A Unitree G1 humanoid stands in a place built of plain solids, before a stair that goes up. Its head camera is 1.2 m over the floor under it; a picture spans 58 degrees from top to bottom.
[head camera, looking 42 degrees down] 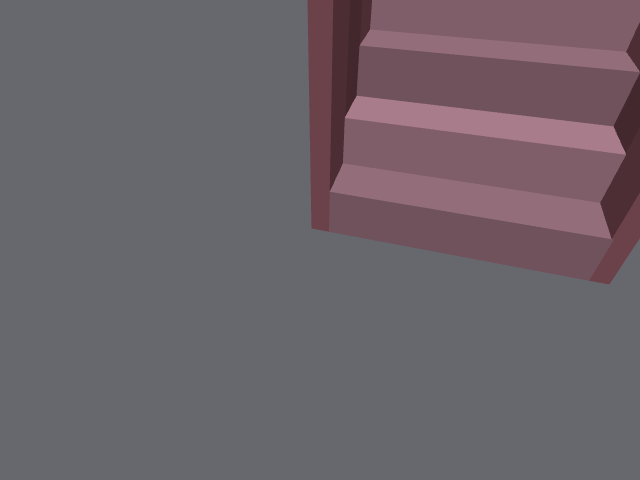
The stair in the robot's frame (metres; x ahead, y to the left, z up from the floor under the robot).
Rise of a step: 0.21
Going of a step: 0.22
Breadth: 1.00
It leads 16 degrees to the right of straight ahead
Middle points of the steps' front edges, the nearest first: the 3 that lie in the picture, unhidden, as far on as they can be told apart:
1.24 -0.52 0.21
1.45 -0.58 0.42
1.66 -0.64 0.62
